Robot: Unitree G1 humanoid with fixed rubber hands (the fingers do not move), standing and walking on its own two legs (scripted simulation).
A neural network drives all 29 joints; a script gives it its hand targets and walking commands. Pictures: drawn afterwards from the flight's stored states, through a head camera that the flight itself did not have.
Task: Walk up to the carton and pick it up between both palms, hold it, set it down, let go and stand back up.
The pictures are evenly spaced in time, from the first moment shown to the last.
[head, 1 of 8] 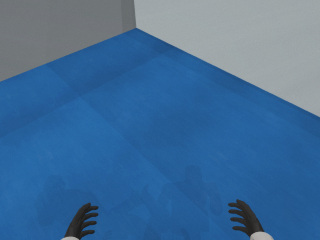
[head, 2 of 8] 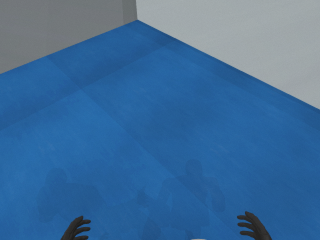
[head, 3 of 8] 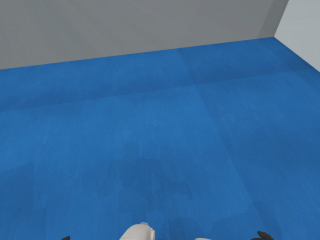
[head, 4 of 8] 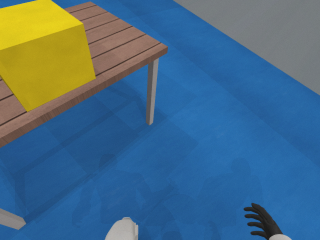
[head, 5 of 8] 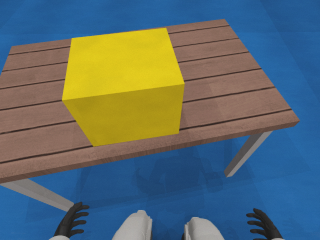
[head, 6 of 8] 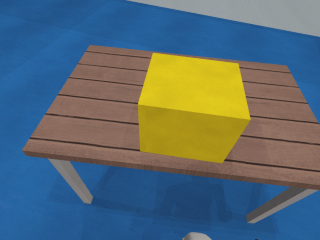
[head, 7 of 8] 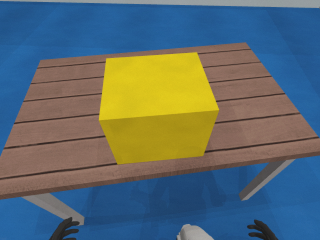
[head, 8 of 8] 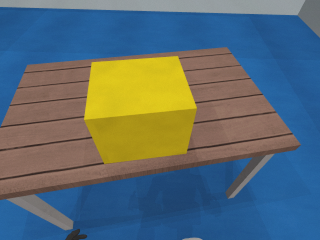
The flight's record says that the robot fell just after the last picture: no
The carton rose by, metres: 0.00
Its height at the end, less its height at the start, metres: +0.00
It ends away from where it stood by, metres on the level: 0.00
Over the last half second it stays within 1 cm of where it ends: yes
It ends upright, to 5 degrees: yes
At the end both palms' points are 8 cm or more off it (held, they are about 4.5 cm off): yes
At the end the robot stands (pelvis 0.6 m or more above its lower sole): yes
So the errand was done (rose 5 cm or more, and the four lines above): no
